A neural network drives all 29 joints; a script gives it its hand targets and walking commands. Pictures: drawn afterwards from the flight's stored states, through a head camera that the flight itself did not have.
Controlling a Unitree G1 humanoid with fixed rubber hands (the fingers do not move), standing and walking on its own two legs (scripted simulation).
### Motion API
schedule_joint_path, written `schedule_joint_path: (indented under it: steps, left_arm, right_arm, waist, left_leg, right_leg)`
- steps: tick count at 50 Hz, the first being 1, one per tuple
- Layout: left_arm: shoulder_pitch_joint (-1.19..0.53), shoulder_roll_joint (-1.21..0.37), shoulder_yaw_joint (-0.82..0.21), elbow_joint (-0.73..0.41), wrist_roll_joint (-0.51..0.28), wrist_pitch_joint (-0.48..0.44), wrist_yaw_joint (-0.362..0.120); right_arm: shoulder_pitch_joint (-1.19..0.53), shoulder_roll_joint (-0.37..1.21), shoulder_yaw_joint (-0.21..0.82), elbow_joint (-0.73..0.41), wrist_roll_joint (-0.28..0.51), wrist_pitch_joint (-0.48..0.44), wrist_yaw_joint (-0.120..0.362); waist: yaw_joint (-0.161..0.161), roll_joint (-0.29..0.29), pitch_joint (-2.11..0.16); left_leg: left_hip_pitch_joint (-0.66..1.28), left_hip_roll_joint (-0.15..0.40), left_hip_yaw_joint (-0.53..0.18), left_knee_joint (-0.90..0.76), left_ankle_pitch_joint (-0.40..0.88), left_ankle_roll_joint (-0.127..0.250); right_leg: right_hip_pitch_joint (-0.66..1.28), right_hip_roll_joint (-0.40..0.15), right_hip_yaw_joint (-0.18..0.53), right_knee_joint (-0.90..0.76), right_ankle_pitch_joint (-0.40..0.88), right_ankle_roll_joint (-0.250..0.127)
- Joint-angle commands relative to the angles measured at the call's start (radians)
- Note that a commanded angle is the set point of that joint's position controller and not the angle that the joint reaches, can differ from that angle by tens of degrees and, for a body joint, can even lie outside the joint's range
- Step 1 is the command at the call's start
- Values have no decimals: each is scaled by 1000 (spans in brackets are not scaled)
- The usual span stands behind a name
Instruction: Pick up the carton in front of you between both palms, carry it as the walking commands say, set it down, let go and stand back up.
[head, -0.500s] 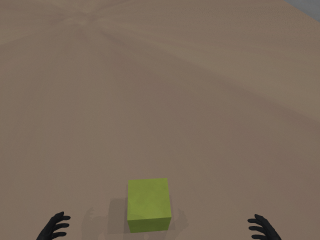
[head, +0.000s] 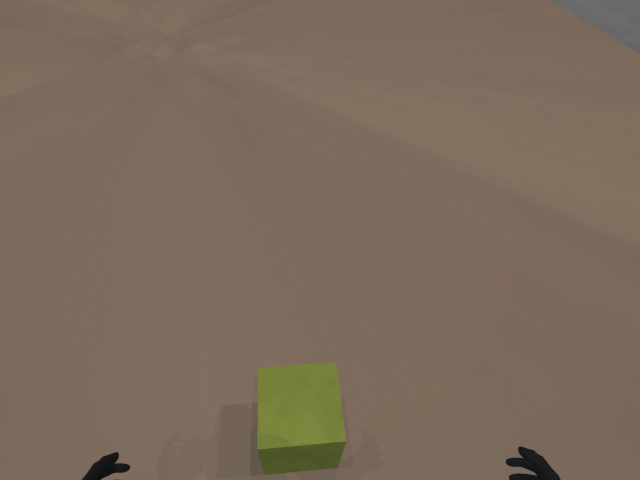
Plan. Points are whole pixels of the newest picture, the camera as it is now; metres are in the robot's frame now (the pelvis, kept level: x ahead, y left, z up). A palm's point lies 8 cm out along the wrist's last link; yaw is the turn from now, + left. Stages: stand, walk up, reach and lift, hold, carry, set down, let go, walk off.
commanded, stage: stand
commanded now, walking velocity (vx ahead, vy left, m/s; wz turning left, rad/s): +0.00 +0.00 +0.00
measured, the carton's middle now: (299, 419) +0.42 +0.03 -0.65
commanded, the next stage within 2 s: none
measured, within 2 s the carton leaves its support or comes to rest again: neither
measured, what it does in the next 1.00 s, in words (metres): stands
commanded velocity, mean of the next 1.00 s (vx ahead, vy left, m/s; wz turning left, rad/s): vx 0.00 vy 0.00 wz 0.00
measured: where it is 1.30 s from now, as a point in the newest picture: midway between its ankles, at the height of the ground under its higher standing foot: outside the picture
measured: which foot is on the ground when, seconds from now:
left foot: down 0.00-1.00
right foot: down 0.00-1.00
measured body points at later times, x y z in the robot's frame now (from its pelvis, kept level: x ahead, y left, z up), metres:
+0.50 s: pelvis -0.02 +0.00 +0.00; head -0.02 +0.01 +0.45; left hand +0.08 +0.31 -0.11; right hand +0.09 -0.31 -0.10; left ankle -0.02 +0.10 -0.74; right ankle -0.05 -0.13 -0.74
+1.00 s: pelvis -0.03 +0.00 +0.01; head -0.03 +0.01 +0.46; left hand +0.07 +0.31 -0.11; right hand +0.08 -0.32 -0.10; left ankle -0.02 +0.10 -0.74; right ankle -0.05 -0.13 -0.74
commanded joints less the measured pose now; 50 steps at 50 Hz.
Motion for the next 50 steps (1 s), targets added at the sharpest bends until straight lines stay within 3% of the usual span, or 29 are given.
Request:
schedule_joint_path:
  steps: [1, 22, 50]
  left_arm:
    - [-22, 145, 32, -40, -1, -14, 3]
    - [-31, 174, 21, 68, -6, -20, -4]
    - [-51, 198, 13, 143, -13, -23, -9]
  right_arm:
    - [-33, -169, -38, -41, 1, -14, -4]
    - [-54, -197, -28, 68, 8, -19, 3]
    - [-72, -218, -17, 143, 18, -21, 8]
  waist:
    - [2, 20, -48]
    - [3, 22, -7]
    - [2, 24, -4]
  left_leg:
    - [47, 126, -101, -56, 351, -7]
    - [41, 134, -117, -123, 224, -2]
    - [52, 143, -127, -153, 229, 3]
  right_leg:
    - [-15, -91, 57, -46, 294, -17]
    - [-11, -103, 79, -117, 207, -24]
    - [4, -113, 79, -148, 201, -28]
